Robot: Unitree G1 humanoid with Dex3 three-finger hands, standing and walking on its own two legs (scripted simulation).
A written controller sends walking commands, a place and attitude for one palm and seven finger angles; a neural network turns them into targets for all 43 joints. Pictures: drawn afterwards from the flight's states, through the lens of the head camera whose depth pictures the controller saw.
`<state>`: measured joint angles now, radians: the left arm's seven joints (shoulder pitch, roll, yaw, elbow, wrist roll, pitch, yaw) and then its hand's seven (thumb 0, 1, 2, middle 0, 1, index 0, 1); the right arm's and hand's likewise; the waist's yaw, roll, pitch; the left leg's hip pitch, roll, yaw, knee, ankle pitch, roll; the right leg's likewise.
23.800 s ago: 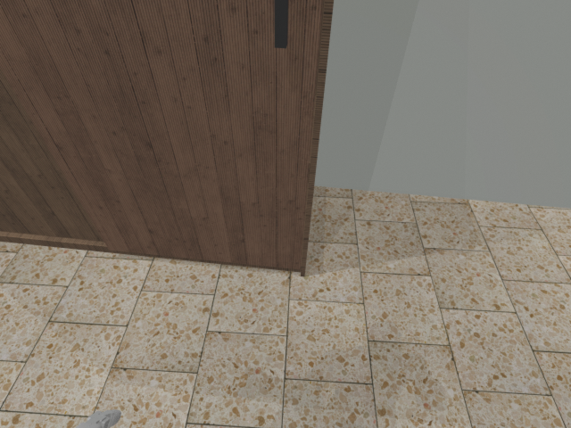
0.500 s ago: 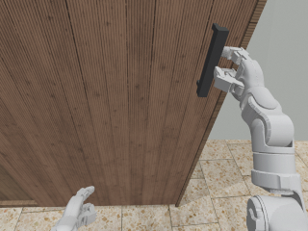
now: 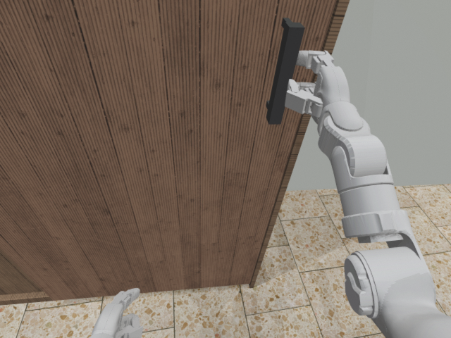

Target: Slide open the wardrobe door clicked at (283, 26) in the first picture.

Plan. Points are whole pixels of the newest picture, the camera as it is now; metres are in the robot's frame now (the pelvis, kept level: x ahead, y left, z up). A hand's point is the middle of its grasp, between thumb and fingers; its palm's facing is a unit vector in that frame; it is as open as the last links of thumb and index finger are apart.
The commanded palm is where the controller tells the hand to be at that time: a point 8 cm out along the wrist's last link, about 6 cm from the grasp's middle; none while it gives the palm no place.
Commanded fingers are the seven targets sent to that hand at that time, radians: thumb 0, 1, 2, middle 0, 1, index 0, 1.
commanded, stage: tug the door sideways, standing still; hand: right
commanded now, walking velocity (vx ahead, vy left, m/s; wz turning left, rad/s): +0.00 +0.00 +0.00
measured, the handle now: (279, 73) +0.49 -0.08 +0.26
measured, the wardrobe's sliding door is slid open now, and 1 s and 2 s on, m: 0.00 0.01 0.17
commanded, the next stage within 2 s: step sideways, sliding the door along in 0.14 s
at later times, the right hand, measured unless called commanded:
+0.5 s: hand (291, 102) +0.42 -0.09 +0.25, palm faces +0.08 +0.99 -0.12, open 6.9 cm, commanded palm +0.40 -0.09 +0.26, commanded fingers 0.00 -0.90 -0.90 0.45 1.40 0.45 1.40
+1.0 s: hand (268, 112) +0.42 -0.06 +0.23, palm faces +0.40 +0.91 +0.03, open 6.7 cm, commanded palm +0.38 -0.03 +0.24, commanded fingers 0.00 -0.90 -0.90 0.45 1.40 0.45 1.40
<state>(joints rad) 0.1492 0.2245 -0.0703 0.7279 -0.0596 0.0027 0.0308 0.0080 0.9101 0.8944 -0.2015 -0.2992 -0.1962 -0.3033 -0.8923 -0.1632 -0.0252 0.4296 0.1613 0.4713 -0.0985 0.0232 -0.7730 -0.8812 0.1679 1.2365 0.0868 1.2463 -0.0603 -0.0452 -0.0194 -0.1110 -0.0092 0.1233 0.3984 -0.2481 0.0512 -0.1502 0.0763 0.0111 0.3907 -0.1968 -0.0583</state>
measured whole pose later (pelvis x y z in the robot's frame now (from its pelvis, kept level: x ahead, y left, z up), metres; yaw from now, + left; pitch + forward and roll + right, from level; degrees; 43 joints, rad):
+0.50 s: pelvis -0.01 +0.02 +0.00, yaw +3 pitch -1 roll +1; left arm 0.17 0.18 -0.02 0.71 -0.04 -0.05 0.06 0.01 0.91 0.89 -0.20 -0.30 -0.20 -0.30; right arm -0.78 -0.24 -0.03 0.37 0.09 0.03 -0.12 0.00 -0.69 -0.87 0.32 1.35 0.16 1.24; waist -0.06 -0.04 0.08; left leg -0.42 -0.01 0.00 0.97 -0.41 0.00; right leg -0.19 0.01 -0.01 0.41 -0.20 -0.05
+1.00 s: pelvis +0.03 +0.16 -0.03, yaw -2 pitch -2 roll +3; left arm -0.02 0.27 0.07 0.62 -0.06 -0.04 0.03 0.01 0.91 0.89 -0.20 -0.30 -0.19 -0.30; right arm -0.64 -0.23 -0.23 -0.09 0.08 -0.03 -0.21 0.01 -0.86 -0.91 0.17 1.34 0.06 1.13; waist -0.11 -0.06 0.27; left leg -0.41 0.06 0.09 0.90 -0.38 -0.03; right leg -0.35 -0.11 -0.05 0.76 -0.26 -0.01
